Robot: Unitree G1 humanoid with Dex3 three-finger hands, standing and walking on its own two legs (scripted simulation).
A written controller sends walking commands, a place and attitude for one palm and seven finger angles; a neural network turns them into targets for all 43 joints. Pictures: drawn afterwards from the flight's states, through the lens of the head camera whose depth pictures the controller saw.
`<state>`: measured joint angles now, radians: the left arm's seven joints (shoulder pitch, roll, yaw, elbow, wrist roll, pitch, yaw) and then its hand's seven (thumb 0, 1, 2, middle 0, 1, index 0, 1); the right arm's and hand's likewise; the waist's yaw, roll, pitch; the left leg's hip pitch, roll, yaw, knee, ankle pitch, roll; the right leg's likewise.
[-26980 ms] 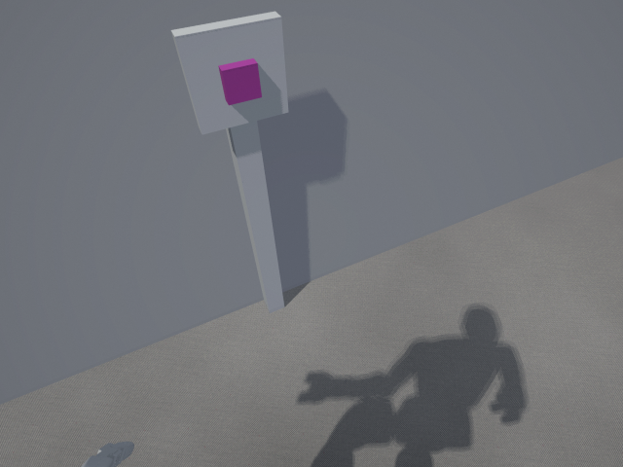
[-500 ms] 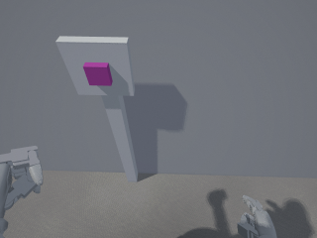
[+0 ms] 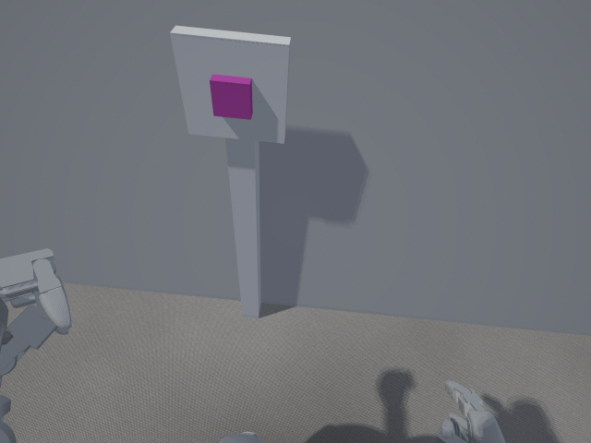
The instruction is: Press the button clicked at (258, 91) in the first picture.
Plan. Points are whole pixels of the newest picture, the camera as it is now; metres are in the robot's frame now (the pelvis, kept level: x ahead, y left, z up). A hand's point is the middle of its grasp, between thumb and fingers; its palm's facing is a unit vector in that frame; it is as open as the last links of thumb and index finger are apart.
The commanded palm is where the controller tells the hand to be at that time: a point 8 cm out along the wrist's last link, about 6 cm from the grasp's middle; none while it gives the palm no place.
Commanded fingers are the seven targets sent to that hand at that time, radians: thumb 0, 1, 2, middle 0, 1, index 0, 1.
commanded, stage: step back with the hand held close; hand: left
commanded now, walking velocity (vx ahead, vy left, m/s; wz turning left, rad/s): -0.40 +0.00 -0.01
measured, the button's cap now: (232, 96) +0.62 +0.17 +0.15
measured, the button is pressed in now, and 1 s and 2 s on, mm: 0 0 0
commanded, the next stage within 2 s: stop stepping back and stand still in 0.30 s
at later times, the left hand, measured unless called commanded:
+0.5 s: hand out of the picture +0.10 +0.22 +0.20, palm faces +0.25 -0.87 -0.42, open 3.1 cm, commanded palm +0.06 +0.27 +0.20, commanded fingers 0.00 0.90 0.90 -1.30 -1.50 -1.30 -1.50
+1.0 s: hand out of the picture +0.02 +0.28 +0.18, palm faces +0.36 -0.87 -0.33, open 3.1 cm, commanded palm -0.06 +0.32 +0.20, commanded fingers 0.00 0.90 0.90 -1.30 -1.50 -1.30 -1.50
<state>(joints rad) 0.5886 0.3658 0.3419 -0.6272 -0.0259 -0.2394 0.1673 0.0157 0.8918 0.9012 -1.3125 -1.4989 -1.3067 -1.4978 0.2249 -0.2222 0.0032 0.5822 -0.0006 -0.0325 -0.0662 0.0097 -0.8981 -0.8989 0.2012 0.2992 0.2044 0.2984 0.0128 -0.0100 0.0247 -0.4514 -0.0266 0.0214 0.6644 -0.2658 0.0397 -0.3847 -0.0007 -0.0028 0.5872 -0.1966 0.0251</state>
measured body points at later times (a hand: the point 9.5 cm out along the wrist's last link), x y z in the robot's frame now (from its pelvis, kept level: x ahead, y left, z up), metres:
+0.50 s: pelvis -0.10 +0.01 +0.00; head -0.11 +0.04 +0.45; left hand +0.08 +0.27 +0.22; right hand +0.03 -0.23 -0.07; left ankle -0.02 +0.08 -0.72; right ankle -0.22 -0.10 -0.72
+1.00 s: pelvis -0.22 +0.05 +0.00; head -0.23 +0.08 +0.45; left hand -0.01 +0.32 +0.20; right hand -0.09 -0.22 -0.06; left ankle -0.19 +0.17 -0.72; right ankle -0.18 -0.08 -0.68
